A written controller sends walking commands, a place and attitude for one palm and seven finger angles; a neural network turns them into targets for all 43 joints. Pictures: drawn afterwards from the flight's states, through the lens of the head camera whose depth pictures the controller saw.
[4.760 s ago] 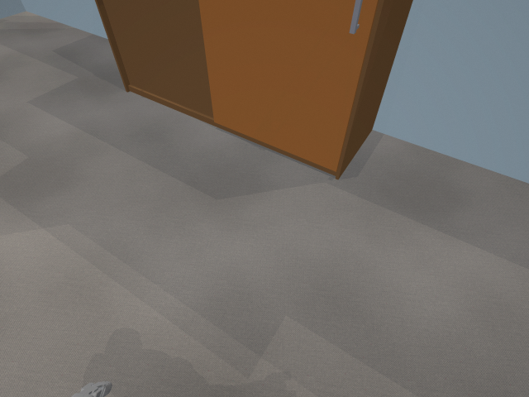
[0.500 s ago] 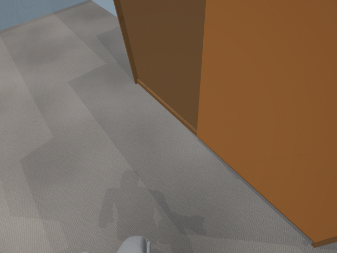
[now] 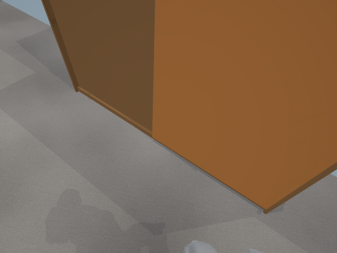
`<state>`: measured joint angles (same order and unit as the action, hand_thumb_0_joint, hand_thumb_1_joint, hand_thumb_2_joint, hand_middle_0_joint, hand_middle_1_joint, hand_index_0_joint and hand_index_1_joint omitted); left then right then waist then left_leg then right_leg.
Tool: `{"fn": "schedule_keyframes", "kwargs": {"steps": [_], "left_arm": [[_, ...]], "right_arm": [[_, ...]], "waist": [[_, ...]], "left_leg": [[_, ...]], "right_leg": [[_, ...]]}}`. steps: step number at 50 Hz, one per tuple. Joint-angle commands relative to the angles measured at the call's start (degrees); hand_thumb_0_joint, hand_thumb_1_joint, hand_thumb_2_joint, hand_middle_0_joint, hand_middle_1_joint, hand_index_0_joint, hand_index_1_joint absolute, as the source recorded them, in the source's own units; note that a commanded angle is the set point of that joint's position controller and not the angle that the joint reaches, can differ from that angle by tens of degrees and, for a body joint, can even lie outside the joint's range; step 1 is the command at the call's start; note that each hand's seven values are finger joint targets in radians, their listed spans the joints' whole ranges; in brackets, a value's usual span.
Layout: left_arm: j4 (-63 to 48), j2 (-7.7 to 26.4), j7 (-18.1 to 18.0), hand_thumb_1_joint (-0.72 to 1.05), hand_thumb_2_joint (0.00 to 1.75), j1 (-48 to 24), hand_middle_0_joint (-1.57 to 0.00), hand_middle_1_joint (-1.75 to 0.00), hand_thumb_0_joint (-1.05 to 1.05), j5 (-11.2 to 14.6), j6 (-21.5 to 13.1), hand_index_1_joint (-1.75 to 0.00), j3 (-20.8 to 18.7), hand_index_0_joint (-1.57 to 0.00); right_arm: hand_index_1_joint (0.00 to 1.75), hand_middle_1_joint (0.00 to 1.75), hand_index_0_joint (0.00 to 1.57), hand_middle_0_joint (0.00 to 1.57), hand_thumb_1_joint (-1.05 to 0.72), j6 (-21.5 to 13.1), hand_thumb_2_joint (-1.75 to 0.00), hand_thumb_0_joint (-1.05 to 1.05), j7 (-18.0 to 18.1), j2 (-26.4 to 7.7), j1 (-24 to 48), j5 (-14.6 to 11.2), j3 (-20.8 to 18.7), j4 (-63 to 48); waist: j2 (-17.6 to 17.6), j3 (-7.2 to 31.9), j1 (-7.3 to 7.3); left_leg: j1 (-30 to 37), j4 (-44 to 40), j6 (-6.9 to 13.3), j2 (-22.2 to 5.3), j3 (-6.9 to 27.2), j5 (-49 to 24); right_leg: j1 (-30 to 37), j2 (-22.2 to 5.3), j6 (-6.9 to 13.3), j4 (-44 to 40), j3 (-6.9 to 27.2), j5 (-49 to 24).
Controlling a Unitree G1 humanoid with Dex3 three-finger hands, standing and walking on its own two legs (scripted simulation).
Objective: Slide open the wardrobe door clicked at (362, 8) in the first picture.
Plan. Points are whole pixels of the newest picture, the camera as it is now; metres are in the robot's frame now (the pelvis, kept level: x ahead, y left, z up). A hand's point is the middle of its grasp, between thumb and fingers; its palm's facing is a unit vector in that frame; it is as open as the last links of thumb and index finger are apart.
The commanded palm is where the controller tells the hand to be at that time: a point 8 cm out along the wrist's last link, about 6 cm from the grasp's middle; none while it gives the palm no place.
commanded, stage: turn to face it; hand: right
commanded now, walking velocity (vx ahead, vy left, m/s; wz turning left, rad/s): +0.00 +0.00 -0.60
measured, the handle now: out of the picture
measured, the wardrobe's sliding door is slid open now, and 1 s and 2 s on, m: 0.00 0.00 0.00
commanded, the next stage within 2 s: take the last steps up to it in 0.82 s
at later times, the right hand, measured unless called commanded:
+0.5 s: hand out of the picture -0.01 -0.29 -0.16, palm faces +0.32 +0.91 -0.27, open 7.4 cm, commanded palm none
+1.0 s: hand out of the picture -0.04 -0.21 -0.15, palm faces +0.48 +0.84 -0.25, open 7.4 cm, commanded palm none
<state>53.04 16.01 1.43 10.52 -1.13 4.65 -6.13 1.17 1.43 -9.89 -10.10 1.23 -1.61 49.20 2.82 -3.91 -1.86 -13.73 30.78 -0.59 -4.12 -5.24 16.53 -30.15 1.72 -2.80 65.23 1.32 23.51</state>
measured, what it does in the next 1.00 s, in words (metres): steps on the spot, turning right: right foot, then left foot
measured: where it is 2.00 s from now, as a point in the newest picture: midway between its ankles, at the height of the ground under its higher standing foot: outside the picture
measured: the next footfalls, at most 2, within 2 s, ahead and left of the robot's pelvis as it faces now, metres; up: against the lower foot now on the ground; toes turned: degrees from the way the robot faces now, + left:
right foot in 0.26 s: +0.00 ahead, -0.15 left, +0.00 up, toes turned -16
left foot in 0.74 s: +0.07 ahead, +0.07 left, +0.00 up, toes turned -21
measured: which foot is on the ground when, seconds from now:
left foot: down 0.00-0.26, up 0.28-0.72, down 0.74-1.00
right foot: up 0.00-0.24, down 0.26-0.74, up 0.76-1.00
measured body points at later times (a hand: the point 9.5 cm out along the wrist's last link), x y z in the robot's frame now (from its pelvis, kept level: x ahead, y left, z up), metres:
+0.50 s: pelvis -0.02 -0.05 +0.01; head +0.03 -0.09 +0.45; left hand +0.15 +0.17 -0.12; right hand -0.02 -0.34 -0.14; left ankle +0.01 +0.11 -0.66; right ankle -0.04 -0.14 -0.74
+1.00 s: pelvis -0.01 -0.01 +0.01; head +0.02 +0.00 +0.45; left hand +0.15 +0.20 -0.15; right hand -0.06 -0.25 -0.13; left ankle +0.03 +0.09 -0.74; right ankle -0.11 -0.13 -0.67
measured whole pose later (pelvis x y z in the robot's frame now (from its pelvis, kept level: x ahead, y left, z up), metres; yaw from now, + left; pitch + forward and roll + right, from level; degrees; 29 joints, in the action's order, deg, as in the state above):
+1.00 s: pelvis -0.01 -0.01 +0.01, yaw -29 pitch -1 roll -2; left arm 57.1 14.2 0.6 12.4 -0.9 4.5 -4.5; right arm 0.2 1.2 -9.2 -12.6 1.5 -1.6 53.1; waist 1.4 -3.7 -0.5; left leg -11.7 27.9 0.8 -4.0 -6.8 15.6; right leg -23.5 -1.0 -3.4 58.2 1.1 23.9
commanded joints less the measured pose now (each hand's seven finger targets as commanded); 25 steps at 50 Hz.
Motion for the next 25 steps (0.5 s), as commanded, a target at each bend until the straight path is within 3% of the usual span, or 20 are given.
{"fn": "schedule_keyframes", "kwargs": {"steps": [1, 4, 7, 10, 11, 12, 13, 14, 15, 16, 17, 19, 21, 25], "left_arm": [[-4.8, 2.8, 0.6, 0.90, 0.90, -2.5, -0.20, -0.30, 0.00, 0.0, -1.1, -0.30, -0.2, -0.20], [-5.7, 2.1, 0.7, 0.90, 0.90, -6.0, -0.20, -0.30, 0.00, 0.3, -1.2, -0.30, 0.4, -0.20], [-6.5, 1.9, 0.6, 0.90, 0.90, -7.4, -0.20, -0.30, 0.00, 0.6, -1.9, -0.30, 1.0, -0.20], [-5.6, 2.8, 0.3, 0.90, 0.90, -2.7, -0.20, -0.30, 0.00, 0.6, -2.7, -0.30, 1.1, -0.20], [-4.8, 4.4, 0.3, 0.90, 0.90, -0.4, -0.20, -0.30, 0.00, 0.5, -3.1, -0.30, 0.6, -0.20], [-4.5, 9.5, 0.2, 0.90, 0.90, 2.9, -0.20, -0.30, 0.00, 0.2, -3.6, -0.30, -0.5, -0.20], [-4.1, 15.6, -0.1, 0.90, 0.90, 6.7, -0.20, -0.30, 0.00, 0.1, -3.8, -0.30, -2.0, -0.20], [-2.1, 14.7, -0.8, 0.90, 0.90, 9.8, -0.20, -0.30, 0.00, 0.2, -3.7, -0.30, -1.7, -0.20], [-2.5, 13.4, -1.6, 0.90, 0.90, 7.3, -0.20, -0.30, 0.00, 0.0, -3.7, -0.30, -1.4, -0.20], [-3.4, 11.2, -1.9, 0.90, 0.90, 3.7, -0.20, -0.30, 0.00, -0.1, -3.8, -0.30, -0.7, -0.20], [-4.1, 9.6, -2.0, 0.90, 0.90, 0.4, -0.20, -0.30, 0.00, -0.1, -4.0, -0.30, -0.1, -0.20], [-4.8, 8.8, -2.0, 0.90, 0.90, -0.6, -0.20, -0.30, 0.00, 0.0, -4.4, -0.30, 0.4, -0.20], [-4.4, 8.7, -2.1, 0.90, 0.90, 0.6, -0.20, -0.30, 0.00, 0.1, -4.4, -0.30, 0.3, -0.20], [-3.9, 8.6, -2.0, 0.90, 0.90, 2.7, -0.20, -0.30, 0.00, 0.0, -4.1, -0.30, 0.1, -0.20]], "right_arm": [[0.30, 0.30, 0.20, 0.20, -0.90, -1.5, -0.90, 0.00, 0.7, -12.6, -1.0, 0.3, -3.1, -4.0], [0.30, 0.30, 0.20, 0.20, -0.90, -1.2, -0.90, 0.00, 0.5, -14.7, -3.6, 0.6, -3.7, -2.8], [0.30, 0.30, 0.20, 0.20, -0.90, -0.8, -0.90, 0.00, 0.3, -16.0, -5.0, 0.8, -4.3, -2.1], [0.30, 0.30, 0.20, 0.20, -0.90, -0.4, -0.90, 0.00, 0.2, -16.7, -4.1, 0.4, -4.8, -2.0], [0.30, 0.30, 0.20, 0.20, -0.90, -0.1, -0.90, 0.00, 0.0, -16.1, -4.1, -0.2, -4.7, -2.0], [0.30, 0.30, 0.20, 0.20, -0.90, 0.3, -0.90, 0.00, -0.4, -13.8, -4.2, -0.5, -4.4, -3.0], [0.30, 0.30, 0.20, 0.20, -0.90, 0.4, -0.90, 0.00, -0.7, -9.3, -1.3, -0.6, -3.2, -5.9], [0.30, 0.30, 0.20, 0.20, -0.90, 1.2, -0.90, 0.00, 0.0, -10.8, 3.3, 0.0, -3.1, -6.3], [0.30, 0.30, 0.20, 0.20, -0.90, 1.1, -0.90, 0.00, 0.0, -9.9, 4.4, -0.5, -3.5, -5.7], [0.30, 0.30, 0.20, 0.20, -0.90, 0.9, -0.90, 0.00, -0.3, -10.4, 4.4, -0.5, -3.7, -4.6], [0.30, 0.30, 0.20, 0.20, -0.90, 0.8, -0.90, 0.00, -0.7, -10.4, 3.1, -0.5, -3.8, -3.6], [0.30, 0.30, 0.20, 0.20, -0.90, 0.8, -0.90, 0.00, -0.9, -10.4, 0.3, -0.4, -3.7, -2.1], [0.30, 0.30, 0.20, 0.20, -0.90, 0.8, -0.90, 0.00, -0.8, -10.2, 0.5, -0.5, -3.5, -2.1], [0.30, 0.30, 0.20, 0.20, -0.90, 0.7, -0.90, 0.00, -0.4, -9.6, 2.8, -0.6, -3.1, -3.0]], "waist": [[-14.2, 2.0, 1.87], [-13.9, 2.5, 3.50], [-16.7, 4.0, 4.82], [-16.2, 7.6, 2.60], [-12.1, 8.6, 1.22], [0.2, 11.0, -0.71], [17.3, 10.2, -3.08], [13.1, 10.2, -4.88], [13.2, 8.5, -3.56], [10.6, 6.1, -2.31], [7.2, 5.3, -0.32], [5.2, 6.9, 0.79], [5.0, 8.1, 0.29], [3.4, 7.3, -0.59]], "left_leg": [[3.7, -11.5, 6.6, -14.2, 5.7, -16.5], [5.4, -10.4, 7.2, -15.7, 4.3, -19.1], [7.5, -7.7, 7.4, -17.0, 3.4, -24.1], [8.7, -0.7, 4.1, -16.2, -0.7, -26.9], [3.9, 4.1, 1.5, -15.0, -3.0, -23.3], [-6.9, 15.3, -2.1, -10.8, -5.5, -9.8], [-21.6, 26.8, -5.9, -4.1, -4.6, 22.1], [-20.7, 32.6, -4.8, -4.2, 2.1, 21.6], [-22.1, 35.4, -4.7, -3.9, 4.0, 18.0], [-21.8, 36.4, -4.7, -3.8, 4.9, 13.6], [-20.4, 36.3, -5.0, -3.8, 4.7, 10.1], [-19.1, 34.9, -5.5, -2.8, 4.4, 7.1], [-18.4, 31.4, -5.7, -2.0, 4.5, 6.7], [-17.6, 26.6, -5.8, -0.7, 4.9, 7.6]], "right_leg": [[-1.4, -3.4, -2.0, -0.4, -2.2, 0.1], [1.6, -3.5, -2.0, -9.5, -4.7, 2.5], [5.4, -3.1, -1.2, -18.6, -6.6, 4.5], [12.5, -2.4, -0.4, -32.1, -8.5, -3.1], [20.1, -2.8, 0.3, -39.7, -8.0, -10.9], [30.6, -11.5, 3.7, -44.0, 3.3, -22.1], [34.3, -26.0, 11.6, -44.1, 20.4, -46.7], [29.9, -26.1, 14.3, -43.8, 19.5, -44.9], [27.5, -23.3, 14.3, -43.8, 18.9, -40.6], [24.4, -20.2, 13.4, -44.1, 16.3, -38.6], [23.1, -18.2, 12.2, -44.2, 13.2, -37.9], [25.0, -15.4, 11.3, -43.8, 10.6, -40.4], [27.3, -14.8, 11.8, -43.5, 10.7, -41.2], [27.9, -15.3, 13.0, -43.9, 14.3, -40.2]]}}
